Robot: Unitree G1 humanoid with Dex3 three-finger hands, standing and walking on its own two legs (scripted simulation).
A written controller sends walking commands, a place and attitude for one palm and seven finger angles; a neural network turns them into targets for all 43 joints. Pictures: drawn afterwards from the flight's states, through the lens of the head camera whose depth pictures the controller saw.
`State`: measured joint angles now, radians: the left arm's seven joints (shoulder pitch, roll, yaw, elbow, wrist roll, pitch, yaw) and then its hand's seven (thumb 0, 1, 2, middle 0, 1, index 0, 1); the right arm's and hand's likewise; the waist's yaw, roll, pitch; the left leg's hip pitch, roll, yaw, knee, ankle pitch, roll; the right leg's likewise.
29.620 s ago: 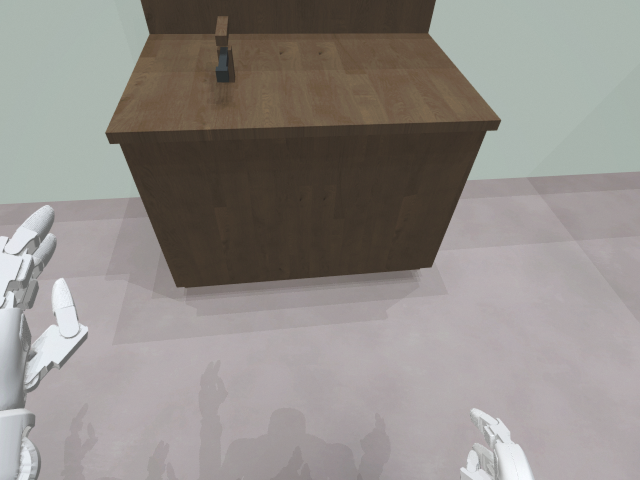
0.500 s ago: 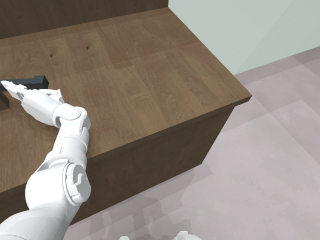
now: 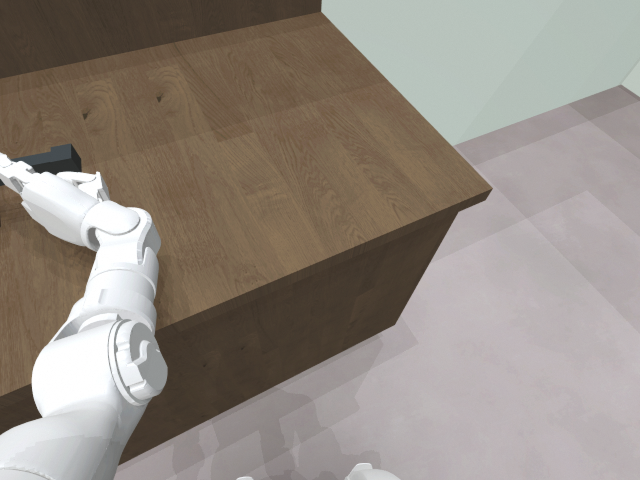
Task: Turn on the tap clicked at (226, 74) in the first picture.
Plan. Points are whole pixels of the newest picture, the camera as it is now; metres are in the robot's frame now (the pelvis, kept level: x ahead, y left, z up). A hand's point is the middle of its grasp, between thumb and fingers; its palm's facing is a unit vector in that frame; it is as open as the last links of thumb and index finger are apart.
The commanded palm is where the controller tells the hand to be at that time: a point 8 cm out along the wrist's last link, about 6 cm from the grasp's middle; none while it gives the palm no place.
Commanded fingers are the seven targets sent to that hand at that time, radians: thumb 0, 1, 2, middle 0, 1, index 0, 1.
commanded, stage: lift the hand up off the lever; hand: left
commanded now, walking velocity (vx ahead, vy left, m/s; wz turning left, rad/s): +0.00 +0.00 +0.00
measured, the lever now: (66, 160) +0.52 +0.30 +0.08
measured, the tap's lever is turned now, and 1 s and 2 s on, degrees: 83 83 83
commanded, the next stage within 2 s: none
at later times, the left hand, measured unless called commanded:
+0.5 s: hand (85, 182) +0.46 +0.25 +0.10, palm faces +0.85 -0.52 -0.08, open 7.8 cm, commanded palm +0.41 +0.26 +0.11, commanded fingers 0.00 0.90 0.90 -0.15 -0.15 -0.15 -0.15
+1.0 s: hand (81, 174) +0.46 +0.24 +0.13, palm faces +0.86 -0.51 -0.09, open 7.8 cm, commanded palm +0.40 +0.25 +0.13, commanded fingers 0.00 0.90 0.90 -0.15 -0.15 -0.15 -0.15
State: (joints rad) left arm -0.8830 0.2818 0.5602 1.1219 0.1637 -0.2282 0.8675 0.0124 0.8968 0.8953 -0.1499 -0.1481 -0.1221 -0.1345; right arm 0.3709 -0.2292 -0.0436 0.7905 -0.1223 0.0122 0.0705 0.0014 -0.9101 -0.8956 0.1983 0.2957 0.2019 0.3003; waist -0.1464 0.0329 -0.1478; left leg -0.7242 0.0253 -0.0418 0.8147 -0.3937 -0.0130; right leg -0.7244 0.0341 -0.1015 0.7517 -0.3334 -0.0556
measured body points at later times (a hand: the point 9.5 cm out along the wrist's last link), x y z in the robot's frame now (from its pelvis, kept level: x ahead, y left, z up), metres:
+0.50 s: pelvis +0.01 +0.01 +0.01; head +0.06 +0.01 +0.46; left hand +0.42 +0.28 +0.11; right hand +0.07 -0.24 -0.13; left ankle -0.01 +0.13 -0.70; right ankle +0.01 -0.09 -0.70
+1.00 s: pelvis +0.00 +0.00 +0.01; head +0.04 +0.00 +0.46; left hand +0.41 +0.27 +0.13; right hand +0.05 -0.25 -0.12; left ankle -0.01 +0.13 -0.70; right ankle +0.01 -0.09 -0.70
